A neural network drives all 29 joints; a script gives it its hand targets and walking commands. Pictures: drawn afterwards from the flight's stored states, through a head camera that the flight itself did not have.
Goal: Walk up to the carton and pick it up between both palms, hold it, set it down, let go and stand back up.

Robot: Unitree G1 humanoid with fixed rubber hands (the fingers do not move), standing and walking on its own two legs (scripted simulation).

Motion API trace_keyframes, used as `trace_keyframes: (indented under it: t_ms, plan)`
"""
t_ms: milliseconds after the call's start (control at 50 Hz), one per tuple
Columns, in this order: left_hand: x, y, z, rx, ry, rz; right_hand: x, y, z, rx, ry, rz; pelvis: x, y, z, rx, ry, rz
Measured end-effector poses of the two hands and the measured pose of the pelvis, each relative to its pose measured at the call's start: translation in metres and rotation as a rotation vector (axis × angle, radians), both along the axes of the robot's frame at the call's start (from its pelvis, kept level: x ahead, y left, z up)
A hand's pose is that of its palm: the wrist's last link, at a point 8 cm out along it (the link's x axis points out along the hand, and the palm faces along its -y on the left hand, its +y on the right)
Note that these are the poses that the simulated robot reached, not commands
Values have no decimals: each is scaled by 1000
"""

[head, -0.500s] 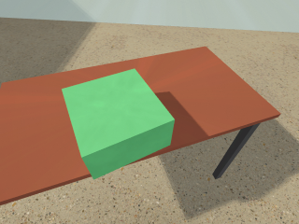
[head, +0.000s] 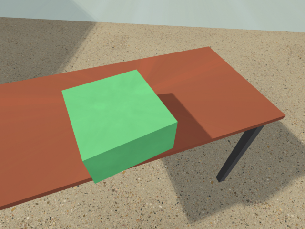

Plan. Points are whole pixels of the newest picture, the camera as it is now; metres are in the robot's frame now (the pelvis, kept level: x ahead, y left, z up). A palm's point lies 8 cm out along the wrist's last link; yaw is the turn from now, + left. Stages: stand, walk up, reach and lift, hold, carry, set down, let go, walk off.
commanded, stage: walk up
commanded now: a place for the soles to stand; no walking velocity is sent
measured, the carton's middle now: (118, 119) +0.47 +0.12 -0.01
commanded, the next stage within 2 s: none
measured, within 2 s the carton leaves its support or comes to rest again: neither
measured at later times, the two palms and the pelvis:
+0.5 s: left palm out of the picture +0.10 +0.15 -0.11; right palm out of the picture +0.14 -0.39 -0.13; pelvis +0.04 -0.11 -0.01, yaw +11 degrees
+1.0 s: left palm out of the picture -0.01 +0.21 -0.14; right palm (249, 217) +0.19 -0.27 -0.11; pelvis +0.02 -0.06 -0.01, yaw +26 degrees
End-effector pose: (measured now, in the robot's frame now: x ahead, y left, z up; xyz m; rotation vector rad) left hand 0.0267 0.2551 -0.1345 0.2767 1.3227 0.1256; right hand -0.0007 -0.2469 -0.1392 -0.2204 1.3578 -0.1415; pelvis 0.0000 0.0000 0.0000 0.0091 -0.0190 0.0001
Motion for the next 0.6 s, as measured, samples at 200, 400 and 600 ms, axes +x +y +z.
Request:
trace_keyframes:
  t_ms: [200, 400, 600]
  plan:
    - [70, -20, 6, 18, -146, -50, -36, -61, 20, -113, 108, -42, 15, -46, -3, 9, 4, 70]
    - [93, -100, 5, 15, -248, 92, 89, -143, -5, -101, -72, 115, 38, -107, -21, 11, -18, 159]
    - [45, -90, 26, 105, -266, 236, 170, -132, 11, -66, -161, 280, 40, -112, -8, -1, -30, 255]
